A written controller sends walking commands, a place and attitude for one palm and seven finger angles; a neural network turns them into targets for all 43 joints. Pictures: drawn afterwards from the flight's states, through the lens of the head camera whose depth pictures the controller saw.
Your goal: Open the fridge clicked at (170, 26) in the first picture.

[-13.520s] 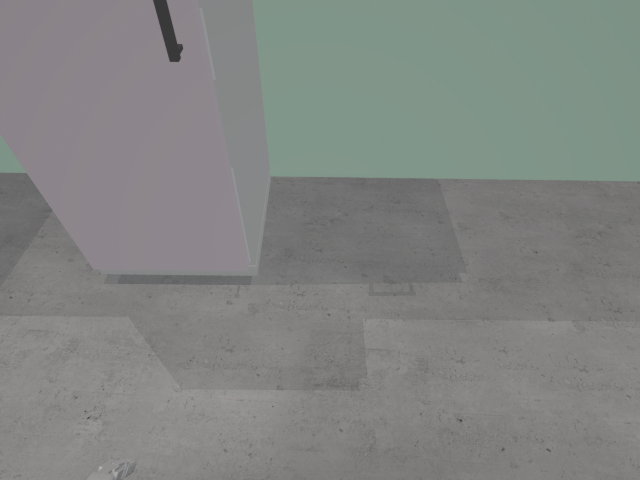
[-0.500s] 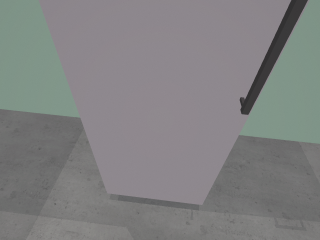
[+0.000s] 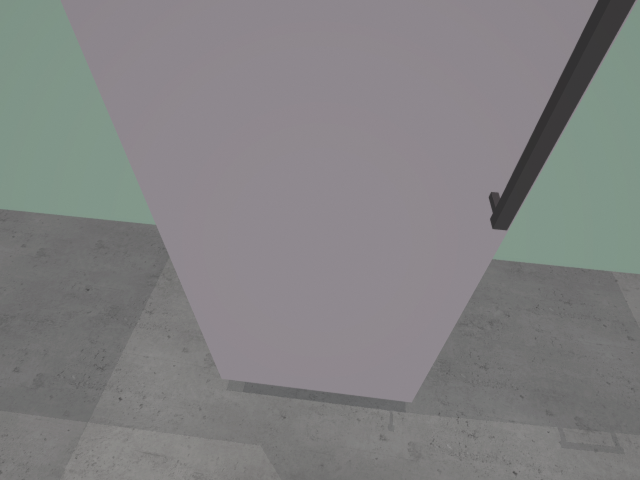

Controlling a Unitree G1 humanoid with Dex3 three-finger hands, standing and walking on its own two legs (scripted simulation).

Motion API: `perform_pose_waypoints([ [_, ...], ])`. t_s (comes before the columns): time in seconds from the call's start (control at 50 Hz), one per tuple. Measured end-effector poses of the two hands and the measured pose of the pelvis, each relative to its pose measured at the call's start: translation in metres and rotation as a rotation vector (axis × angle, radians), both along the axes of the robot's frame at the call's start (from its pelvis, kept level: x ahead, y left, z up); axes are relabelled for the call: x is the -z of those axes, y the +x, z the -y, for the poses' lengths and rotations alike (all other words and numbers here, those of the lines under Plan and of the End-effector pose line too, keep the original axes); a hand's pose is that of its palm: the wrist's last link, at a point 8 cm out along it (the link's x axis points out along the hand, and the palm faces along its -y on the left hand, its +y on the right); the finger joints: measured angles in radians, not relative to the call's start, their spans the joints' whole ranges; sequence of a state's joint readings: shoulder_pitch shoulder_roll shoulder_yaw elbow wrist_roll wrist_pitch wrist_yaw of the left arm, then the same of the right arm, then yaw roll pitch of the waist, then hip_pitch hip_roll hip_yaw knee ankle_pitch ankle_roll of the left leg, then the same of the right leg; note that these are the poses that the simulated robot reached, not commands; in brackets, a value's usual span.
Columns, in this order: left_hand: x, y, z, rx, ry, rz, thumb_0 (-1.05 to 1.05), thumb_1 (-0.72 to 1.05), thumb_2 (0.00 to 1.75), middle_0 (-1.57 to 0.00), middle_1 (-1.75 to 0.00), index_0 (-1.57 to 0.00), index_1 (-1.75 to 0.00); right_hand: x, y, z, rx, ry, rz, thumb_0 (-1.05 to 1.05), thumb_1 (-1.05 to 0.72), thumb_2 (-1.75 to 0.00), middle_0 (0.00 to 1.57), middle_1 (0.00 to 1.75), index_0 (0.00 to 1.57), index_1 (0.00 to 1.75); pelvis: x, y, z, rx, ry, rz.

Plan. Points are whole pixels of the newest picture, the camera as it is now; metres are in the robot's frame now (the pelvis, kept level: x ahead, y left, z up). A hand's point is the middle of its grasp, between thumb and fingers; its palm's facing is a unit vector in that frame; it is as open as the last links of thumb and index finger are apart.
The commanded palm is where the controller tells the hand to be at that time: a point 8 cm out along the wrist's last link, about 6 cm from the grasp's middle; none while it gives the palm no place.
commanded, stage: come to a stop and stand still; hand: right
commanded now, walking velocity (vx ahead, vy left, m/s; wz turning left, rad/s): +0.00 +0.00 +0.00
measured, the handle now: (543, 118) +0.44 -0.21 +0.26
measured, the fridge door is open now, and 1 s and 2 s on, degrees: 0 0 0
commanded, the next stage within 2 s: look again from close up in 0.02 s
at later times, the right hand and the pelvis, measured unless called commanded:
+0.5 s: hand out of the picture +0.03 -0.18 -0.17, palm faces +0.02 +0.98 -0.21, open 7.4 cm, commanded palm none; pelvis +0.02 +0.00 +0.00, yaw +0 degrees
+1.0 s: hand out of the picture +0.07 -0.19 -0.15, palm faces +0.17 +0.97 -0.20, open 7.4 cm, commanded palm +0.13 -0.24 -0.06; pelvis +0.02 +0.00 +0.00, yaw -1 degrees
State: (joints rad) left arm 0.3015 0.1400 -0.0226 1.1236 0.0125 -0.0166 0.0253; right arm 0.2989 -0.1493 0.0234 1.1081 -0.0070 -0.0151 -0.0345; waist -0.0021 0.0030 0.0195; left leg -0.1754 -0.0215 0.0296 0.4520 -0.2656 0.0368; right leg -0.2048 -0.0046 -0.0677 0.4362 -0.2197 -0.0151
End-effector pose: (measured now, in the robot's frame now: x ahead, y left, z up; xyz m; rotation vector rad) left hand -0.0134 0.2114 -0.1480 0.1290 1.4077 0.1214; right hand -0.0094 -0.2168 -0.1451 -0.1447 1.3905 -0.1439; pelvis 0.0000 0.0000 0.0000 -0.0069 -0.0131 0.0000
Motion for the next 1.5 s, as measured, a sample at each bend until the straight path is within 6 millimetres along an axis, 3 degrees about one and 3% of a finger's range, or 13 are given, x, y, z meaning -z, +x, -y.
perform_pose_waypoints([
  [0.2,-0.003,0.034,-0.008,0.02,0.03,0.049,0.01,0.92,0.9,-0.2,-0.3,-0.2,-0.3,0.0,0.012,0.001,0.007,0.001,0.006,0.01,-0.91,-0.9,0.2,0.29,0.2,0.3,0.0,0.011,0.002,0.0,-0.002,-0.005],
  [0.38,-0.005,0.051,-0.012,0.029,0.041,0.069,0.0,0.91,0.9,-0.2,-0.3,-0.2,-0.3,0.0,0.025,0.009,0.002,-0.013,0.017,0.01,-0.91,-0.9,0.2,0.29,0.2,0.3,-0.001,0.018,0.002,-0.001,-0.002,-0.005],
  [0.66,-0.004,0.055,-0.011,0.036,0.037,0.046,0.0,0.91,0.9,-0.2,-0.3,-0.2,-0.3,-0.003,0.041,0.015,0.001,-0.028,0.036,0.01,-0.91,-0.9,0.2,0.29,0.2,0.3,-0.002,0.025,0.002,0.005,-0.003,-0.009],
  [0.96,-0.005,0.055,-0.011,0.036,0.039,0.036,0.0,0.91,0.9,-0.2,-0.3,-0.2,-0.3,-0.002,0.039,0.01,0.007,-0.023,0.028,0.01,-0.91,-0.9,0.2,0.29,0.2,0.3,-0.001,0.027,0.002,0.01,0.003,-0.012],
  [1.0,-0.009,0.065,-0.014,0.031,0.057,0.131,0.0,0.91,0.9,-0.2,-0.3,-0.2,-0.3,-0.021,0.065,0.017,0.114,-0.035,0.196,0.01,-0.92,-0.9,0.2,0.3,0.2,0.3,0.0,0.025,0.003,0.011,0.002,-0.011],
  [1.1,-0.025,0.117,-0.022,0.063,0.085,0.485,0.01,0.91,0.9,-0.2,-0.3,-0.2,-0.3,-0.129,0.169,0.034,0.109,-0.106,0.937,0.02,-0.88,-0.88,0.21,0.32,0.2,0.32,0.008,0.015,0.004,0.048,-0.005,-0.039],
  [1.16,-0.036,0.154,-0.029,0.083,0.094,0.655,0.01,0.91,0.9,-0.2,-0.3,-0.21,-0.3,-0.172,0.202,0.032,0.023,-0.055,1.29,0.02,-0.84,-0.86,0.21,0.35,0.2,0.35,0.02,0.007,0.002,0.036,-0.006,-0.097],
  [1.22,-0.049,0.186,-0.036,0.107,0.1,0.797,0.01,0.91,0.9,-0.2,-0.3,-0.21,-0.3,-0.177,0.203,0.022,-0.104,0.05,1.457,0.01,-0.78,-0.84,0.21,0.39,0.2,0.39,0.034,-0.002,-0.002,0.023,-0.008,-0.136],
  [1.28,-0.065,0.211,-0.04,0.13,0.118,0.902,0.01,0.91,0.9,-0.2,-0.3,-0.2,-0.3,-0.157,0.182,0.019,-0.133,0.126,1.391,0.01,-0.71,-0.81,0.21,0.43,0.21,0.43,0.044,-0.007,-0.005,0.02,-0.006,-0.143],
  [1.34,-0.078,0.226,-0.038,0.154,0.138,0.959,0.01,0.91,0.9,-0.2,-0.3,-0.2,-0.3,-0.141,0.152,0.029,-0.043,0.106,1.295,0.01,-0.64,-0.78,0.22,0.47,0.22,0.47,0.047,-0.008,-0.007,0.031,0.002,-0.136],
  [1.42,-0.082,0.229,-0.026,0.218,0.141,0.964,0.01,0.91,0.9,-0.2,-0.3,-0.2,-0.3,-0.153,0.129,0.048,0.043,-0.023,1.33,0.01,-0.54,-0.74,0.23,0.53,0.23,0.53,0.046,-0.01,-0.008,0.058,0.025,-0.118],
  [1.5,-0.069,0.217,-0.01,0.258,0.101,0.909,0.01,0.91,0.9,-0.2,-0.3,-0.2,-0.3,-0.182,0.139,0.056,-0.017,-0.046,1.462,0.02,-0.45,-0.71,0.23,0.59,0.23,0.59,0.043,-0.014,-0.008,0.078,0.044,-0.094],
])
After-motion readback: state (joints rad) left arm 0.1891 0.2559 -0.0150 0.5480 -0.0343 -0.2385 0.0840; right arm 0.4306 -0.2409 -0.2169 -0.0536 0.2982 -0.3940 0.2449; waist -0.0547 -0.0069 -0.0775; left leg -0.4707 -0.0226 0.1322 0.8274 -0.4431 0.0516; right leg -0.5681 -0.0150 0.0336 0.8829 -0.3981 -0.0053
